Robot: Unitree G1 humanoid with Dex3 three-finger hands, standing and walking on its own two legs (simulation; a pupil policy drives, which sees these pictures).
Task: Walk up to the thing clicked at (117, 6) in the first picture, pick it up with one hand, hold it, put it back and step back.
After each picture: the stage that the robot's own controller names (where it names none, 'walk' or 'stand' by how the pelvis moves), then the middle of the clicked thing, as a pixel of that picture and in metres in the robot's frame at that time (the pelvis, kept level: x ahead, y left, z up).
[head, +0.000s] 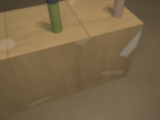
stand; out of the picture +1.09 -0.22 -0.03
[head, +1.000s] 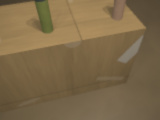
rise first; out of the picture +0.97 -0.19 +0.00
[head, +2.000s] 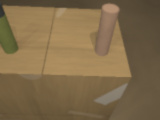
rise first; (105, 32) +0.63 -0.04 +0.01
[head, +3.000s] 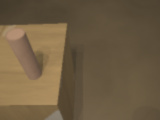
stand; (26, 57) +0.50 +0.28 +0.00
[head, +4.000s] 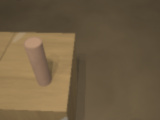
stand; (39, 64) +0.50 +0.23 -0.03
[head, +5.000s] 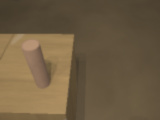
stand; (37, 66) +0.49 +0.23 -0.03
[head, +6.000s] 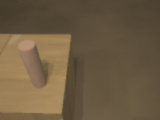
stand; (34, 66) +0.49 +0.25 -0.03
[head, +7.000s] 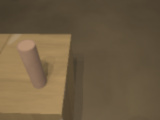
stand; (33, 66) +0.49 +0.25 -0.03
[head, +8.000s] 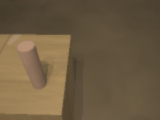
stand; (33, 67) +0.49 +0.25 -0.03
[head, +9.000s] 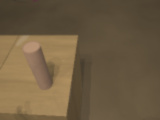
rise first; (39, 68) +0.48 +0.25 -0.03
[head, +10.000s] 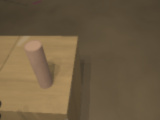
go down; (40, 66) +0.49 +0.25 -0.03
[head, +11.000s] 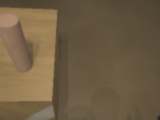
go down; (17, 47) +0.50 +0.23 +0.01
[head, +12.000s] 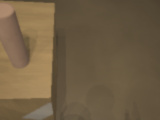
go down; (12, 40) +0.50 +0.23 +0.04
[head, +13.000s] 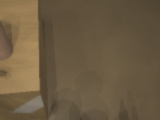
close in; out of the picture +0.51 +0.25 +0.07
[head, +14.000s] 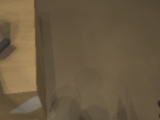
close; out of the picture +0.51 +0.24 +0.08
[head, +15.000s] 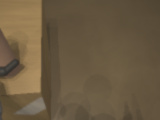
lift; out of the picture +0.44 +0.23 +0.07
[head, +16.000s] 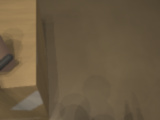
lift; out of the picture +0.45 +0.23 +0.09
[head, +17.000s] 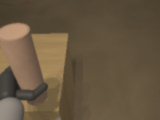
lift; (27, 70) +0.32 +0.18 +0.16
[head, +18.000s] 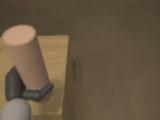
hold; (33, 70) +0.32 +0.16 +0.16
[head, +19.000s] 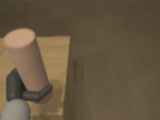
hold; (33, 72) +0.32 +0.17 +0.15
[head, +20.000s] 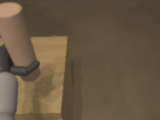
crouch; (20, 48) +0.39 +0.20 +0.19
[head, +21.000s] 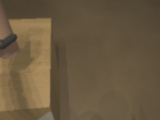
lower; out of the picture +0.49 +0.24 +0.18
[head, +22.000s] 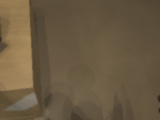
lower; out of the picture +0.51 +0.25 +0.08
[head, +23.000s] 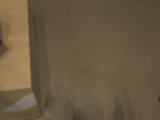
lower; out of the picture +0.50 +0.24 +0.09
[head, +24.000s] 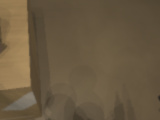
lower; out of the picture +0.51 +0.24 +0.09
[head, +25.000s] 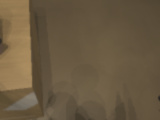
lower; out of the picture +0.50 +0.25 +0.09
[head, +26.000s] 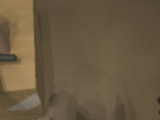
open; out of the picture +0.49 +0.23 +0.09
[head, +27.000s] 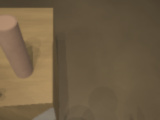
sink last; (16, 51) +0.47 +0.22 +0.04
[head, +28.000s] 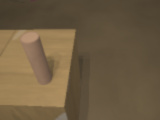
stand; (38, 61) +0.49 +0.24 +0.02
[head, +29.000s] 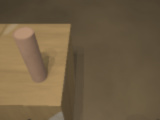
stand; (32, 58) +0.48 +0.23 +0.03
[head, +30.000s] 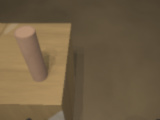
stand; (33, 57) +0.48 +0.23 +0.03
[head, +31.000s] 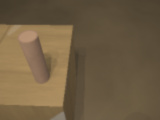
stand; (36, 60) +0.48 +0.23 +0.01
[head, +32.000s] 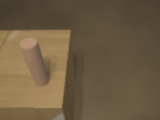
walk; (36, 64) +0.49 +0.23 -0.03
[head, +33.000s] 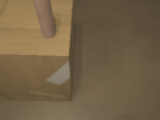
walk; (44, 14) +0.69 +0.21 +0.00
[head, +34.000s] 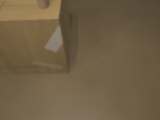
walk; out of the picture +1.01 +0.31 +0.00
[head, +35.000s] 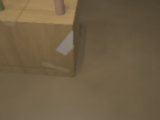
stand; out of the picture +1.11 +0.22 -0.02
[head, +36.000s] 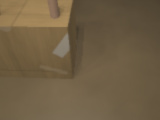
stand; (52, 0) +1.11 +0.25 -0.03
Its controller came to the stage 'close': yes
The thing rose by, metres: 0.20
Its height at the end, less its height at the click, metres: +0.00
